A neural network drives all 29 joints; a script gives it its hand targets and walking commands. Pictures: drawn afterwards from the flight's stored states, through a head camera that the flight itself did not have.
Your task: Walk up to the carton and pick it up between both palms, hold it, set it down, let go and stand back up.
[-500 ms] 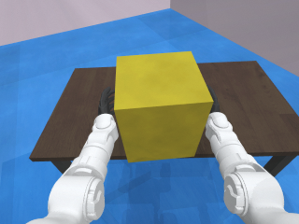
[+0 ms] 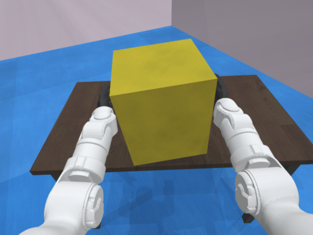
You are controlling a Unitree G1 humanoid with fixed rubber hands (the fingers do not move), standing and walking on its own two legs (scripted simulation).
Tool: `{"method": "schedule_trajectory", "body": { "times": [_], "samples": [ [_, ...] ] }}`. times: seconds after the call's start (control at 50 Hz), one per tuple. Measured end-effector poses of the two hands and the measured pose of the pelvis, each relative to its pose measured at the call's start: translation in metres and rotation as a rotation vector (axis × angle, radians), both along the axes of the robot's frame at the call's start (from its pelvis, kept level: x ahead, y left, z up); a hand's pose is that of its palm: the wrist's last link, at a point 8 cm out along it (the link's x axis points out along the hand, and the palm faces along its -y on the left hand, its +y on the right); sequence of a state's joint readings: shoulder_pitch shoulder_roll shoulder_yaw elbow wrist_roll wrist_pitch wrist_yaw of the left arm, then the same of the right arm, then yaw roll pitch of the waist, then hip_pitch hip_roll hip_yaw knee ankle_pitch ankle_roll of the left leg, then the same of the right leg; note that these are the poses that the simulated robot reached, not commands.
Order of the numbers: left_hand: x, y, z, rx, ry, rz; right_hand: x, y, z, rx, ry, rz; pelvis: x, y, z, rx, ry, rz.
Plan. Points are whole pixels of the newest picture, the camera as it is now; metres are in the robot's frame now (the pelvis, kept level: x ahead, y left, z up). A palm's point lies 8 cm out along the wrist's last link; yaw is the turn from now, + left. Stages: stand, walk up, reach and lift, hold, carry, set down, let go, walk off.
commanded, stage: reach and lift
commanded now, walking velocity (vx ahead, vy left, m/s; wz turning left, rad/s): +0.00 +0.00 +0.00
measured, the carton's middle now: (161, 103) +0.44 +0.03 +0.15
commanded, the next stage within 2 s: hold in 1.66 s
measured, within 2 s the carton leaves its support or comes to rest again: neither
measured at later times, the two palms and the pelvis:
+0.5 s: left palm (106, 103) +0.38 +0.16 +0.20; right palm (230, 96) +0.41 -0.14 +0.20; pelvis -0.01 +0.00 +0.00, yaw +0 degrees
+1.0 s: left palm (107, 96) +0.39 +0.16 +0.21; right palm (236, 91) +0.40 -0.14 +0.22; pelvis -0.01 +0.00 +0.00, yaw +0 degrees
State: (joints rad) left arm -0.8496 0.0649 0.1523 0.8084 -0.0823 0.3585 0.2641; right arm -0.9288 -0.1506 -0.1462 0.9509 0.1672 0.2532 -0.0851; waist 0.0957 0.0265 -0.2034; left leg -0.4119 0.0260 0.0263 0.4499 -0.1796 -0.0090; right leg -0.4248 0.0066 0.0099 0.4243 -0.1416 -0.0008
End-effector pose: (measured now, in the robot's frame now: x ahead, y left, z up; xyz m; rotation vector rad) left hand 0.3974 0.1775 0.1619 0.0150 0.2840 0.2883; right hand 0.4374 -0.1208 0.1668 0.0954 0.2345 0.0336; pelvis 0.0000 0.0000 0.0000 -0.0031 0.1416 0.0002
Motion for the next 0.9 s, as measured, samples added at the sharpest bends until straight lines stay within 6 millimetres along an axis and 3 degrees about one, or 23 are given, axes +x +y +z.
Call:
{"method": "schedule_trajectory", "body": {
  "times": [0.26,0.54,0.9],
  "samples": [
    [-0.004,-0.014,0.015,0.010,0.008,-0.049,-0.017,-0.016,0.016,0.037,0.012,-0.051,-0.005,0.000,0.001,0.000,-0.041,0.000],
    [-0.013,-0.014,0.037,0.021,0.002,-0.063,-0.027,-0.015,0.039,0.032,0.003,-0.062,-0.009,0.000,0.001,0.000,-0.070,0.000],
    [-0.010,-0.020,0.050,0.015,-0.004,-0.088,-0.032,-0.022,0.053,0.043,-0.002,-0.090,-0.009,0.000,0.001,0.000,-0.074,0.000]
  ]
}}
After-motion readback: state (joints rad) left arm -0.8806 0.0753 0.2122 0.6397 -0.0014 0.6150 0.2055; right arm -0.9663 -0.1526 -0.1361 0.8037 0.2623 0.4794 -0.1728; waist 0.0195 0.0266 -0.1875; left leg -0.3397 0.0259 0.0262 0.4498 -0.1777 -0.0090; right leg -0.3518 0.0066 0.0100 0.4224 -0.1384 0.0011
